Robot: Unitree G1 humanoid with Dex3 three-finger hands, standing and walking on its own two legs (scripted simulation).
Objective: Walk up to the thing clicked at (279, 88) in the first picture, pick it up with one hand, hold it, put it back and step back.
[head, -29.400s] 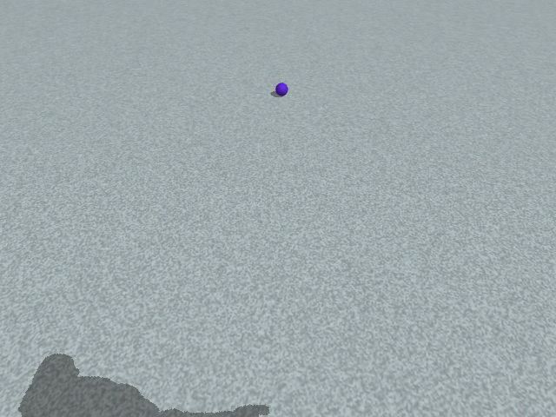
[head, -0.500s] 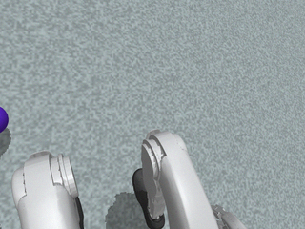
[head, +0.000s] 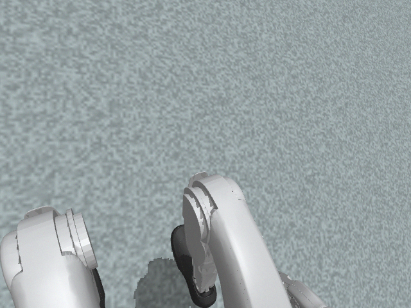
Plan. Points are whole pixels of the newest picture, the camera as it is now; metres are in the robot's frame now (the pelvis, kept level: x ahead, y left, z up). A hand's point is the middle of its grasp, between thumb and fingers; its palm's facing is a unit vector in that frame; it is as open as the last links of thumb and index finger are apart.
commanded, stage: rest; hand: left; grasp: from above
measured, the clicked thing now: out of the picture +0.41 +0.34 -0.24
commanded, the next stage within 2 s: open in 0.36 s
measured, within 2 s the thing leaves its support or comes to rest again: neither
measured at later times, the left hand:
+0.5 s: hand out of the picture +0.40 +0.34 -0.23, palm faces -0.43 -0.17 -0.89, open 11.2 cm
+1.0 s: hand out of the picture +0.41 +0.34 -0.23, palm faces -0.41 -0.16 -0.90, open 13.5 cm
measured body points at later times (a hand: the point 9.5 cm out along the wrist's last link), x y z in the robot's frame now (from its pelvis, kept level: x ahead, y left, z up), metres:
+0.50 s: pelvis +0.00 +0.00 +0.00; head +0.24 +0.12 +0.36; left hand +0.42 +0.35 -0.18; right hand +0.07 -0.25 -0.07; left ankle +0.07 +0.13 -0.26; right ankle +0.10 -0.11 -0.26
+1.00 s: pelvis +0.00 +0.00 +0.00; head +0.25 +0.13 +0.35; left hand +0.42 +0.34 -0.18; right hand +0.07 -0.25 -0.07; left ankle +0.07 +0.13 -0.26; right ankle +0.10 -0.11 -0.26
